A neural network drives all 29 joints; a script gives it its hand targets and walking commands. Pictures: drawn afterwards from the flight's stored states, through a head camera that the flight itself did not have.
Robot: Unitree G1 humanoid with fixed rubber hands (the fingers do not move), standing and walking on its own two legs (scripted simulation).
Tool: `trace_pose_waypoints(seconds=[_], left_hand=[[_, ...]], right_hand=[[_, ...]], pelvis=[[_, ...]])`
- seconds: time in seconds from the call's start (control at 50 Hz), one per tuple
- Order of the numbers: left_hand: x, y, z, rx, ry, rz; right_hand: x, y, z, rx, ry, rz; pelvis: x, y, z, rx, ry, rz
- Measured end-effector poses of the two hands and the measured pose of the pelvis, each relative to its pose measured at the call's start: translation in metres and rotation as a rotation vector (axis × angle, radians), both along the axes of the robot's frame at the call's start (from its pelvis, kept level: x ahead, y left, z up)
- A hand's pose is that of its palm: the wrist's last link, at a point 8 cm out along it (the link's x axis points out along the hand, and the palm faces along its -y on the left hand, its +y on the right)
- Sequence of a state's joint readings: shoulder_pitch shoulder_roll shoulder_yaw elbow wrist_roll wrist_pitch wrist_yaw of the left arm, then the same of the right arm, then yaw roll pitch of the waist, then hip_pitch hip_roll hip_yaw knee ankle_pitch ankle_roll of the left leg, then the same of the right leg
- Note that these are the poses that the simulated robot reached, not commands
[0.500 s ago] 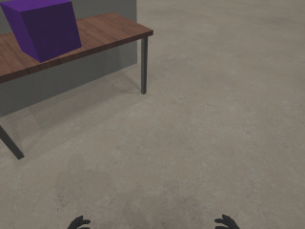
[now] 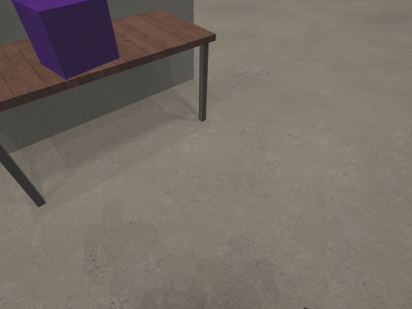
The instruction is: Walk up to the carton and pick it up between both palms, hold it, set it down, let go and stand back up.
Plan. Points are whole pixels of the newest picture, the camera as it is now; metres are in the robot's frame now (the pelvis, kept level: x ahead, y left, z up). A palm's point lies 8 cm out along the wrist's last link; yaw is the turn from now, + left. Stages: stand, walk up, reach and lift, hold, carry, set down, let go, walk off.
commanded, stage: stand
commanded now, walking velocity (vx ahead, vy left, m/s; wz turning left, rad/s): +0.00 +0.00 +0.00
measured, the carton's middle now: (71, 31) +1.22 +0.61 +0.03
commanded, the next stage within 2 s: walk up in 0.92 s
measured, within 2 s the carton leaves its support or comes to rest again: neither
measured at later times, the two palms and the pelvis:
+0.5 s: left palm out of the picture +0.02 +0.21 -0.13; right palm out of the picture +0.02 -0.23 -0.13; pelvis +0.00 -0.01 +0.01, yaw -1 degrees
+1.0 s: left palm out of the picture -0.02 +0.19 -0.14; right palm out of the picture -0.03 -0.21 -0.14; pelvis -0.01 -0.01 +0.01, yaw -1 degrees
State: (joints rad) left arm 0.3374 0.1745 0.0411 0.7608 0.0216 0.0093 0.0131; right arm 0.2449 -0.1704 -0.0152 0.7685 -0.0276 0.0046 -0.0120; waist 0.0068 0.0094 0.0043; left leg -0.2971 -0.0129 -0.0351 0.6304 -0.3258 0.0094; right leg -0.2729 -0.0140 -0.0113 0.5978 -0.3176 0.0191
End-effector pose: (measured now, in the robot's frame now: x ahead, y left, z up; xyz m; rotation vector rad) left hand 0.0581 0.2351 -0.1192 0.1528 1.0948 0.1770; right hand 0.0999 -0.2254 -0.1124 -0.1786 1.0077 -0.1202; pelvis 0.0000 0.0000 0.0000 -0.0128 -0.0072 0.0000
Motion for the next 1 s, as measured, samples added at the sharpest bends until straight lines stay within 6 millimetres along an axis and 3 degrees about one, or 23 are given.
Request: trace_pose_waypoints(seconds=[0.3, 0.5, 0.7, 1.0], left_hand=[[-0.011, -0.024, -0.008, -0.042, 0.066, 0.009], [-0.034, -0.026, -0.012, -0.037, 0.16, 0.037], [-0.064, -0.035, -0.017, -0.062, 0.266, 0.048], [-0.082, -0.043, -0.018, -0.071, 0.322, 0.04]], right_hand=[[-0.033, -0.012, -0.007, 0.0, 0.116, -0.068], [-0.077, -0.008, -0.017, 0.017, 0.262, -0.114], [-0.105, 0.001, -0.021, 0.034, 0.341, -0.134], [-0.126, 0.013, -0.026, 0.069, 0.402, -0.141]], pelvis=[[0.004, -0.008, 0.005, 0.007, -0.014, -0.003], [0.002, -0.009, 0.008, 0.009, -0.02, -0.01], [0.0, -0.009, 0.01, 0.01, -0.029, -0.012], [-0.007, -0.01, 0.011, 0.011, -0.031, -0.016]])
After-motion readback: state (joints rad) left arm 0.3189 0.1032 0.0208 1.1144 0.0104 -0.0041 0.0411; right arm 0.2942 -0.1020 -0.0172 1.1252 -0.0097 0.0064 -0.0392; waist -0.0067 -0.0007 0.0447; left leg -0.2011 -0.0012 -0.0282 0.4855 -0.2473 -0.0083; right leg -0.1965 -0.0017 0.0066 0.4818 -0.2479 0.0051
